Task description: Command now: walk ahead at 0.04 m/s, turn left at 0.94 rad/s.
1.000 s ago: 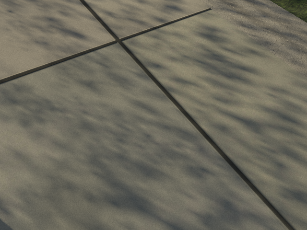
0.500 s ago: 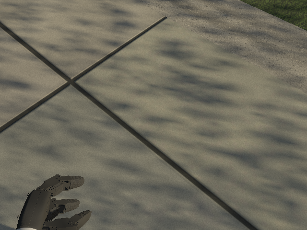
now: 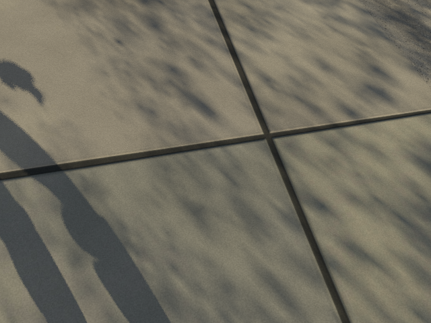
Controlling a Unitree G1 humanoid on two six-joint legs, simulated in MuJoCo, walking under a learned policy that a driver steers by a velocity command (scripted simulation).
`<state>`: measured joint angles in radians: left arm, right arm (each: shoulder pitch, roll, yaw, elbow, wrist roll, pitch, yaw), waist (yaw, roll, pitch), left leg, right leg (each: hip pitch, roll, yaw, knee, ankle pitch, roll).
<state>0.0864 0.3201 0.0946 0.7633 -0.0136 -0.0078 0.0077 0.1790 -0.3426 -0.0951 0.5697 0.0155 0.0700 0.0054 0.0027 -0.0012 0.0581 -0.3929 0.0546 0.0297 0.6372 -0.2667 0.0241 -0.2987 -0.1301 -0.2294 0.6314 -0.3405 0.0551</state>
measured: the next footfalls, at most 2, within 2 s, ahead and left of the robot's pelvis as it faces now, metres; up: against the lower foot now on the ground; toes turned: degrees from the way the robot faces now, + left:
right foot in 0.38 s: +0.16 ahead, -0.10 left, +0.00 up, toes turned +30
left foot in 0.74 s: +0.00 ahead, +0.12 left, +0.00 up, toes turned +25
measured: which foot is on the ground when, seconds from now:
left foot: down 0.00-0.40, up 0.42-0.72, down 0.74-1.00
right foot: up 0.00-0.36, down 0.38-0.74, up 0.76-1.00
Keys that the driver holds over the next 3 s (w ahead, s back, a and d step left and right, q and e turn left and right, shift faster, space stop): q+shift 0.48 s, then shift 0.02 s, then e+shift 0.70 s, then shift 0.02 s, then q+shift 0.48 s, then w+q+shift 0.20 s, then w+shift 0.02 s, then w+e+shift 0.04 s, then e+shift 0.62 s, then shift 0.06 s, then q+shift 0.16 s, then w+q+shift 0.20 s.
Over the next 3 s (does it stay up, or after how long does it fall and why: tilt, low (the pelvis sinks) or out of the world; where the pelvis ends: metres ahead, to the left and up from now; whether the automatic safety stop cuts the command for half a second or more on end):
stays up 0.44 0.11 0.01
